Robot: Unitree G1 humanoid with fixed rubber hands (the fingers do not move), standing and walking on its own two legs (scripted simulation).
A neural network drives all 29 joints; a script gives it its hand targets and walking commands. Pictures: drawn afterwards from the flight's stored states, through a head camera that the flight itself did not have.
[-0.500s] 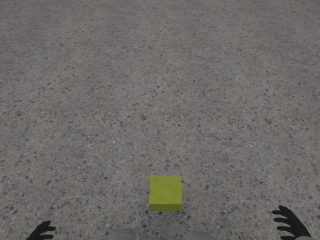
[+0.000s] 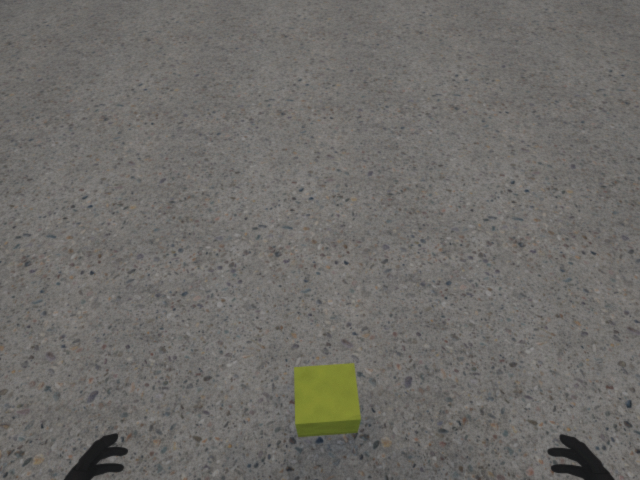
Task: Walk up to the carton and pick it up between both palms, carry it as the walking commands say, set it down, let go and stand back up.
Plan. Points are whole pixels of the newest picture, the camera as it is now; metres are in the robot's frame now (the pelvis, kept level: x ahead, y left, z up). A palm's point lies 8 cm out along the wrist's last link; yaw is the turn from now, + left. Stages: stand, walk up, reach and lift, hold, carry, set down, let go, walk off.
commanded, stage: walk up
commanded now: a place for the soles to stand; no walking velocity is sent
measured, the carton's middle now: (326, 400) +0.41 +0.01 -0.70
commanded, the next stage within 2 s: reach and lift in 0.28 s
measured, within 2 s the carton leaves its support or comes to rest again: neither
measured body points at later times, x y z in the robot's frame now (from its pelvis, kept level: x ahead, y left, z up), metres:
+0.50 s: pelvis +0.00 +0.01 -0.01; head +0.10 +0.01 +0.43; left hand +0.16 +0.31 -0.11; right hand +0.18 -0.30 -0.10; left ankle +0.02 +0.13 -0.74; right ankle +0.02 -0.14 -0.74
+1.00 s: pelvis -0.01 +0.00 -0.06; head +0.15 +0.01 +0.36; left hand +0.27 +0.27 -0.16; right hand +0.29 -0.24 -0.16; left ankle +0.01 +0.13 -0.74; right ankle +0.02 -0.14 -0.74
